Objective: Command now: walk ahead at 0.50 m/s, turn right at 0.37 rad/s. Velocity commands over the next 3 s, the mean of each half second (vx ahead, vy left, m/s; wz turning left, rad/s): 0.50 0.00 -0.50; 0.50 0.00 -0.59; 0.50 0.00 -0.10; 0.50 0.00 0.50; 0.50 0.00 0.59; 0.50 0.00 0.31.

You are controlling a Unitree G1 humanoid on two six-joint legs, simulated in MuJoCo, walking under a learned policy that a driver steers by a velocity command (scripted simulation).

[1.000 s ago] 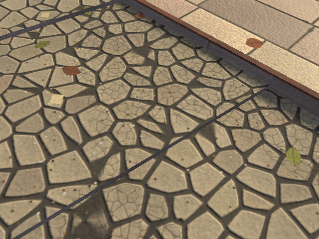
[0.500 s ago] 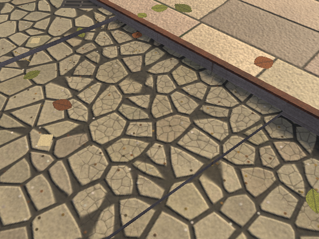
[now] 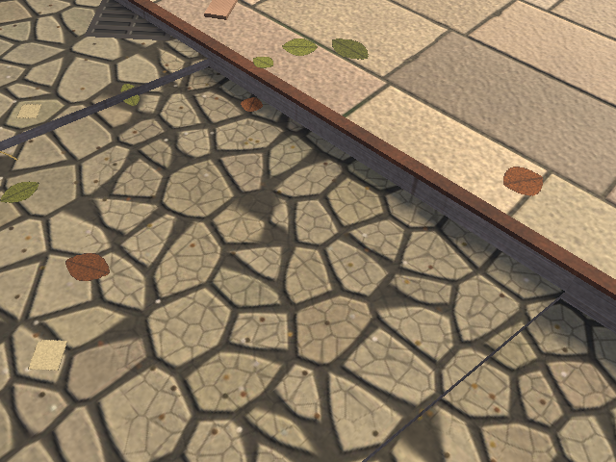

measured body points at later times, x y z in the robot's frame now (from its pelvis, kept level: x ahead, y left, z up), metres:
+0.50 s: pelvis +0.25 -0.06 -0.02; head +0.28 -0.07 +0.43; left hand +0.48 +0.13 -0.13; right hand +0.15 -0.29 -0.16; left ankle +0.09 +0.09 -0.66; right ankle +0.31 -0.12 -0.73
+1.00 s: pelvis +0.52 -0.14 +0.00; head +0.55 -0.17 +0.45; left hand +0.63 +0.12 -0.13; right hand +0.61 -0.45 -0.08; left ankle +0.69 -0.12 -0.70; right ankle +0.32 -0.12 -0.72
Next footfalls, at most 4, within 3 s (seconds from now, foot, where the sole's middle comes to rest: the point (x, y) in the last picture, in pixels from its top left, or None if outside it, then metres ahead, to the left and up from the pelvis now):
0.46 right None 0.35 -0.13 -0.77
0.98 left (385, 349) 0.72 -0.14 -0.74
1.44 right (521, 366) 0.71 -0.46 -0.77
1.98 left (485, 193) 1.16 -0.42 -0.66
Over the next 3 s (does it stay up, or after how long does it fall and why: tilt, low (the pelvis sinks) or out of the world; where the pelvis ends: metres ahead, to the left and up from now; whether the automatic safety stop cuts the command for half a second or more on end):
stays up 1.54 -0.47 0.12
